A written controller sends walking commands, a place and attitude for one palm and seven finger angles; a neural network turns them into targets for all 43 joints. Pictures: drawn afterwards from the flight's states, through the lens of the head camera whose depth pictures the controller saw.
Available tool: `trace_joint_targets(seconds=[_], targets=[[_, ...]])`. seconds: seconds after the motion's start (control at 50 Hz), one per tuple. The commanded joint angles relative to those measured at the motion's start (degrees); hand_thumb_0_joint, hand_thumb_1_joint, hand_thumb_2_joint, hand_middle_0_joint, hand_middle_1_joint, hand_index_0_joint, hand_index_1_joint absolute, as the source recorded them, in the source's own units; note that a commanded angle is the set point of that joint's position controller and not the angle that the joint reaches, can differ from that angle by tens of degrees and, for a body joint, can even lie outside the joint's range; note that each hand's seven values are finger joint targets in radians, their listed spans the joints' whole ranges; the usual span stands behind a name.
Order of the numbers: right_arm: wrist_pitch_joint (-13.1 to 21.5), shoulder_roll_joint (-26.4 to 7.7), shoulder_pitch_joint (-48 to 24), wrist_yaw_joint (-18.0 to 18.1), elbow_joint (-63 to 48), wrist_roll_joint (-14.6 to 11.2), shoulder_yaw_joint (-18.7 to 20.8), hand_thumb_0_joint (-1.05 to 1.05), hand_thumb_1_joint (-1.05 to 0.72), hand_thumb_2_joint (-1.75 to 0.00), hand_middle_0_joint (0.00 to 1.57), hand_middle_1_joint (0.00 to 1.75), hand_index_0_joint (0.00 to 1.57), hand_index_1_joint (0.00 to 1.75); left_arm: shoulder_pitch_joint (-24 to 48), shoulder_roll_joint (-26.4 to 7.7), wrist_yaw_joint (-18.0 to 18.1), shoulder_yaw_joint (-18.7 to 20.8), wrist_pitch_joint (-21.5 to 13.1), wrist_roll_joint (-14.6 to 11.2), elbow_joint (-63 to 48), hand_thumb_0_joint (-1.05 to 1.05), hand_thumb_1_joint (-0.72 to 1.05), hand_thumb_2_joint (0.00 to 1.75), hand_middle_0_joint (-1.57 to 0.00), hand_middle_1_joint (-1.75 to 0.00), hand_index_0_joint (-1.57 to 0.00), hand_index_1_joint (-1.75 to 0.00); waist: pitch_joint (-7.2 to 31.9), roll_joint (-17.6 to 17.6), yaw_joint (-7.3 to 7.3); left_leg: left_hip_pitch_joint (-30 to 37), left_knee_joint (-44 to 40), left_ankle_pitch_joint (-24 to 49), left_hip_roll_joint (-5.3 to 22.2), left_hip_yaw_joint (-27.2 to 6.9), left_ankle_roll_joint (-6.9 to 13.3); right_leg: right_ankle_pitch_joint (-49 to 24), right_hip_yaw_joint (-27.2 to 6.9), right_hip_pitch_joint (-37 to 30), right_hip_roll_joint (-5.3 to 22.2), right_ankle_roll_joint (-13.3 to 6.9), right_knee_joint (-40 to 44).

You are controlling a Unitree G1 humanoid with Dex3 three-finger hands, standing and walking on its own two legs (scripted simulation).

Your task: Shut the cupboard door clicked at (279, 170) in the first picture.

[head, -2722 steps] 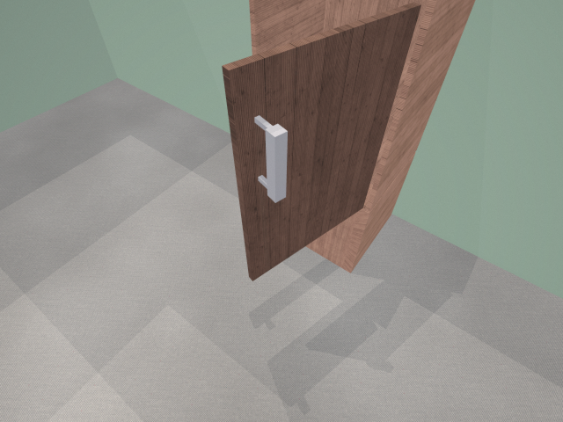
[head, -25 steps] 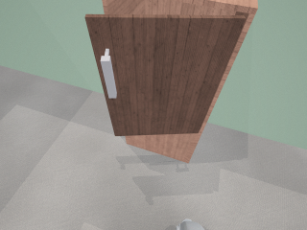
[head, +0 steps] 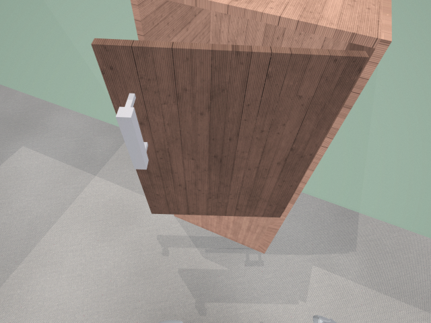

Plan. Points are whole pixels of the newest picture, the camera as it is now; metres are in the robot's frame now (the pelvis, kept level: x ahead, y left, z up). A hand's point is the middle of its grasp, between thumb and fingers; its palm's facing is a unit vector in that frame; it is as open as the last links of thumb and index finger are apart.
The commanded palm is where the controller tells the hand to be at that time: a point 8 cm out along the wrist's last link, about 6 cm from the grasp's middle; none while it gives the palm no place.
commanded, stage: come to a stop and stand still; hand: left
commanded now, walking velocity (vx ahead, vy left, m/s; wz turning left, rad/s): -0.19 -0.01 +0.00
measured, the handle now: (136, 133) +0.43 +0.20 +0.09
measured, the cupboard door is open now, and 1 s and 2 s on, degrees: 22 22 22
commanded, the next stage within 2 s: look again from close up in 1.26 s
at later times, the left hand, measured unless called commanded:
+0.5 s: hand out of the picture +0.01 +0.14 -0.18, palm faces +0.05 -0.98 -0.19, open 7.3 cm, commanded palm none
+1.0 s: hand out of the picture -0.03 +0.20 -0.16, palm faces +0.02 -0.96 -0.28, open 7.4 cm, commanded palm none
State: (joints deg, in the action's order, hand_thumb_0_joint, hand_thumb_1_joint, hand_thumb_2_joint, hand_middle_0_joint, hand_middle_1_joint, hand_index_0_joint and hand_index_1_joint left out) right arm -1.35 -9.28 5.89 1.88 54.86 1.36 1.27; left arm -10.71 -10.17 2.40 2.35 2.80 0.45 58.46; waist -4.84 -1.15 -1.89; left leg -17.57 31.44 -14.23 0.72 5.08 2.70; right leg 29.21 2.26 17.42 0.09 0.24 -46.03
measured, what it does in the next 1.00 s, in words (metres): steps on the spot: right foot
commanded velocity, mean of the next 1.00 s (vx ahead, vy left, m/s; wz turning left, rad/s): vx -0.01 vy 0.00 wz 0.00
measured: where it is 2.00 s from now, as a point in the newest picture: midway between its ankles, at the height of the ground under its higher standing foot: outside the picture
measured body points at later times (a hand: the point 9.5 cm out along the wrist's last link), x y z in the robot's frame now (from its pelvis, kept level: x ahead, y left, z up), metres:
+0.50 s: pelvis -0.03 -0.04 +0.00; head +0.00 -0.02 +0.45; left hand +0.01 +0.20 -0.16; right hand +0.01 -0.28 -0.15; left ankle -0.04 +0.08 -0.73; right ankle -0.04 -0.16 -0.73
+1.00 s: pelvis -0.08 -0.01 +0.00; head -0.09 -0.01 +0.45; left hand -0.03 +0.25 -0.14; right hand -0.01 -0.27 -0.14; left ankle -0.04 +0.08 -0.73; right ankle -0.04 -0.16 -0.73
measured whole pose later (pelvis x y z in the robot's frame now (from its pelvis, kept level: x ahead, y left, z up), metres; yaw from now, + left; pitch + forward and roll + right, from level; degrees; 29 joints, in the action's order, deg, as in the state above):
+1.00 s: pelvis -0.08 -0.01 +0.00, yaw +0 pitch -3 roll +0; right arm 0.2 -12.8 12.5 0.2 57.1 1.3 1.8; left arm -14.9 -14.0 1.7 -0.1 0.4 1.2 55.8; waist -0.5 0.2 -0.1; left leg -15.2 30.7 -13.0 -0.9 2.7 2.2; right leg 13.5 -0.9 14.3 1.8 1.7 -30.4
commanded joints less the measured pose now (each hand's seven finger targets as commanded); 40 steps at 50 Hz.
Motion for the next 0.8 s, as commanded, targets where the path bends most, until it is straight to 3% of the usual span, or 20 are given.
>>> trace_joint_targets(seconds=[0.0, 0.08, 0.12, 0.14, 0.16, 0.18, 0.2, 0.22, 0.26, 0.32, 0.36, 0.4, 0.48, 0.52, 0.54, 0.58, 0.6, 0.66, 0.7, 0.78], targets=[[-0.5, -12.6, 4.6, 1.1, -2.8, 0.3, 3.5, 0.00, -0.90, -0.90, 0.20, 0.30, 0.20, 0.30, -3.0, -5.3, 0.1, 2.0, -0.6, 0.1, -4.7, 0.00, 0.90, 0.90, -0.20, -0.30, -0.20, -0.30, 10.6, 8.4, 2.13, 15.8, -5.4, 52.6, 18.1, -13.4, 10.6, 4.5, -4.8, 7.5, -0.2, 0.5, -11.8], [-0.6, -12.6, 2.0, 0.5, -3.7, 0.2, 3.9, 0.00, -0.90, -0.90, 0.20, 0.30, 0.20, 0.30, -5.2, -4.5, -0.4, 1.7, -0.7, 0.4, -5.6, 0.00, 0.90, 0.90, -0.20, -0.30, -0.20, -0.30, 11.5, 9.0, 1.41, 11.2, -5.6, 39.8, 15.9, -11.1, 7.7, -3.6, -2.1, 0.0, 0.0, 0.3, 2.5], [-0.8, -11.9, 1.3, 0.0, -3.8, -0.5, 3.9, 0.00, -0.90, -0.90, 0.20, 0.30, 0.20, 0.30, -9.1, -5.2, -0.5, 1.6, -1.2, 0.9, -4.8, 0.00, 0.90, 0.90, -0.20, -0.30, -0.20, -0.30, 11.7, 5.9, -0.35, 6.0, -2.1, 25.0, 12.4, -9.3, 4.3, -17.3, -1.0, -8.1, 0.6, 0.4, 16.9], [-0.8, -9.6, 2.1, -0.4, -4.1, -1.0, 3.7, 0.00, -0.90, -0.90, 0.20, 0.30, 0.20, 0.30, -9.2, -8.2, -0.3, 1.9, -1.9, 1.5, -5.2, 0.00, 0.90, 0.90, -0.20, -0.30, -0.20, -0.30, 10.5, -2.6, -0.02, 1.6, 3.1, 12.8, 7.3, -7.2, 0.7, -27.2, -9.7, -9.9, 5.7, -1.5, 24.6], [-1.0, -6.5, 2.8, -1.0, -5.0, -1.3, 3.2, 0.00, -0.90, -0.90, 0.20, 0.30, 0.20, 0.30, -6.2, -12.4, -0.3, 2.3, -2.4, 1.8, -5.8, 0.00, 0.90, 0.90, -0.20, -0.30, -0.20, -0.30, 6.5, -13.5, 1.66, -5.0, 8.7, -8.8, -0.5, -1.8, -3.4, -34.8, -21.7, -7.5, 17.9, -6.8, 28.4], [-1.8, -7.1, 1.6, -1.2, -5.0, -1.2, 3.2, 0.00, -0.90, -0.90, 0.20, 0.30, 0.20, 0.30, -4.8, -14.0, -0.7, 1.9, -2.5, 1.6, -6.4, 0.00, 0.90, 0.90, -0.20, -0.30, -0.20, -0.30, 5.2, -8.9, 1.04, -1.1, 17.0, -18.2, -1.4, -4.8, -3.9, -32.9, -21.9, 1.2, 22.5, -11.5, 30.6], [-2.3, -5.5, -0.6, -1.0, -5.2, -0.7, 3.0, 0.00, -0.90, -0.90, 0.20, 0.30, 0.20, 0.30, -2.4, -12.4, -0.7, 1.7, -2.5, 1.8, -6.5, 0.00, 0.90, 0.90, -0.20, -0.30, -0.20, -0.30, 3.1, -6.7, 1.88, -4.1, 21.1, -18.5, -1.3, -6.6, -3.5, -39.9, -20.2, 0.6, 18.9, -12.1, 28.6], [-2.2, -6.1, 0.0, -0.7, -4.4, -0.7, 2.8, 0.00, -0.90, -0.90, 0.20, 0.30, 0.20, 0.30, -1.5, -11.3, -0.6, 1.5, -2.8, 1.6, -5.9, 0.00, 0.90, 0.90, -0.20, -0.30, -0.20, -0.30, 3.3, -12.1, 2.31, -6.8, 23.2, -17.8, -0.5, -7.0, -3.6, -46.8, -19.5, -2.7, 17.3, -12.3, 26.0], [-1.3, -6.7, 2.1, -0.7, -2.5, -1.2, 2.5, 0.00, -0.90, -0.90, 0.20, 0.30, 0.20, 0.30, -1.5, -10.0, -0.3, 1.1, -3.1, 1.4, -5.3, 0.00, 0.90, 0.90, -0.20, -0.30, -0.20, -0.30, 5.1, -11.2, 2.41, -6.2, 21.3, -15.5, 0.2, -5.8, -4.1, -56.4, -14.3, -7.8, 15.1, -11.8, 22.5], [-0.7, -5.7, 4.4, -0.8, -0.6, -1.4, 1.8, 0.00, -0.90, -0.90, 0.20, 0.30, 0.20, 0.30, -2.5, -10.7, -0.3, 1.1, -3.1, 1.1, -4.3, 0.00, 0.90, 0.90, -0.20, -0.30, -0.20, -0.30, 6.8, -9.2, 2.23, -1.4, 8.1, -10.1, 0.0, -3.7, -4.4, -52.1, -11.6, -10.4, 13.3, -10.4, 21.0], [0.1, -5.4, 7.1, -0.6, 1.6, -1.3, 1.2, 0.00, -0.90, -0.90, 0.20, 0.30, 0.20, 0.30, -2.4, -9.9, -0.4, 0.7, -3.0, 0.4, -3.0, 0.00, 0.90, 0.90, -0.20, -0.30, -0.20, -0.30, 6.7, -6.7, 2.96, 7.1, -7.0, 2.5, 0.3, -3.9, -4.0, -43.6, -10.8, -7.5, 11.2, -6.8, 19.4], [1.5, -8.6, 7.1, -0.1, 2.5, -0.7, 1.0, 0.00, -0.90, -0.90, 0.20, 0.30, 0.20, 0.30, -4.8, -6.9, -0.5, 0.0, -2.8, -0.3, -2.2, 0.00, 0.90, 0.90, -0.20, -0.30, -0.20, -0.30, 8.6, 3.2, 0.84, 11.2, -9.1, 21.9, 8.3, -11.0, -0.7, -30.7, -7.5, -6.6, 5.6, -2.1, 19.3], [1.7, -8.0, 6.7, 0.2, 4.6, -0.8, 0.3, 0.00, -0.90, -0.90, 0.20, 0.30, 0.20, 0.30, -3.3, -6.2, -0.7, -0.2, -1.8, 0.0, 0.2, 0.00, 0.90, 0.90, -0.20, -0.30, -0.20, -0.30, 5.0, 8.4, 0.44, 4.9, -13.4, 12.4, 7.6, -10.9, -0.5, -20.4, -5.3, -10.9, 3.9, -1.1, 22.1], [1.6, -7.6, 6.9, 0.2, 5.3, -0.8, 0.2, 0.00, -0.90, -0.90, 0.20, 0.30, 0.20, 0.30, -3.7, -5.8, -1.0, -0.4, -1.9, 0.0, 1.6, 0.00, 0.90, 0.90, -0.20, -0.30, -0.20, -0.30, 2.4, 6.5, 0.27, 3.3, -15.1, 4.8, 6.6, -10.5, -1.1, -19.3, -5.9, -10.6, 4.0, -1.4, 24.2], [2.8, -13.9, 5.4, -0.1, -0.5, -0.3, 1.2, 0.00, -0.90, -0.90, 0.20, 0.30, 0.20, 0.30, -4.8, -16.7, -0.1, -1.1, -3.9, 1.0, -3.8, 0.00, 0.90, 0.90, -0.20, -0.30, -0.20, -0.30, -0.9, 9.7, 1.28, 5.2, -11.4, 16.7, 3.1, -9.6, -1.0, -25.0, -5.6, -7.3, 3.5, -2.5, 21.0], [4.2, -11.0, 7.5, 0.0, -1.1, -0.4, 2.5, 0.00, -0.90, -0.90, 0.20, 0.30, 0.20, 0.30, -6.2, -12.4, 0.1, -0.1, -4.4, 0.4, -4.4, 0.00, 0.90, 0.90, -0.20, -0.30, -0.20, -0.30, 13.2, 7.6, 1.55, 10.2, -3.4, 22.2, 5.4, -9.8, -0.1, -28.1, -6.4, -8.4, 5.7, -3.2, 18.0], [3.9, -8.9, 8.4, 0.2, -1.3, -0.5, 2.4, 0.00, -0.90, -0.90, 0.20, 0.30, 0.20, 0.30, -6.7, -10.3, 0.2, -0.2, -4.3, 0.3, -4.6, 0.00, 0.90, 0.90, -0.20, -0.30, -0.20, -0.30, 14.3, 5.5, 1.76, 9.6, -2.1, 17.8, 5.1, -9.3, -0.3, -27.5, -6.9, -7.9, 6.2, -3.2, 18.7], [2.4, -7.3, 9.6, -0.4, -2.0, -0.2, 2.1, 0.00, -0.90, -0.90, 0.20, 0.30, 0.20, 0.30, -5.4, -9.6, 0.2, -0.7, -3.8, 0.6, -5.7, 0.00, 0.90, 0.90, -0.20, -0.30, -0.20, -0.30, 4.9, -5.0, 2.93, 2.9, -1.4, 2.5, 2.2, -7.0, -1.4, -17.3, -10.3, -2.1, 7.8, -3.7, 23.1], [2.2, -8.5, 9.4, -0.7, -2.3, -0.3, 2.5, 0.00, -0.90, -0.90, 0.20, 0.30, 0.20, 0.30, -4.1, -10.6, 0.1, -0.4, -3.7, 0.8, -6.7, 0.00, 0.90, 0.90, -0.20, -0.30, -0.20, -0.30, 0.4, -3.4, 3.28, 1.7, -2.6, 0.9, 2.4, -7.7, -1.1, -9.8, -10.4, 2.7, 6.9, -3.7, 24.1], [2.5, -10.2, 8.3, -1.0, -2.4, -0.2, 2.4, 0.00, -0.90, -0.90, 0.20, 0.30, 0.20, 0.30, -4.4, -11.3, 0.0, -0.5, -3.6, 0.7, -6.9, 0.00, 0.90, 0.90, -0.20, -0.30, -0.20, -0.30, 0.1, 1.2, 2.60, -0.2, -6.7, -1.8, 3.8, -10.0, -0.3, -9.8, -8.5, 1.3, 4.5, -2.7, 21.7]])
